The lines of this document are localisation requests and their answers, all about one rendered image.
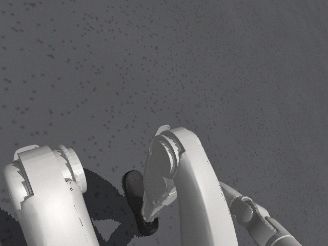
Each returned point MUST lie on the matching right robot arm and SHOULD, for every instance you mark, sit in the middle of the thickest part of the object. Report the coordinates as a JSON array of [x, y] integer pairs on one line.
[[264, 230]]

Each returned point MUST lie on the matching right robot foot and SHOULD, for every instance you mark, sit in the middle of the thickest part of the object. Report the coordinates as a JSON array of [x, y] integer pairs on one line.
[[134, 191]]

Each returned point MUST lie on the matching right robot hand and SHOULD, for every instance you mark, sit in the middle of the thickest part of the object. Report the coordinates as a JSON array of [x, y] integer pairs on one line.
[[229, 193]]

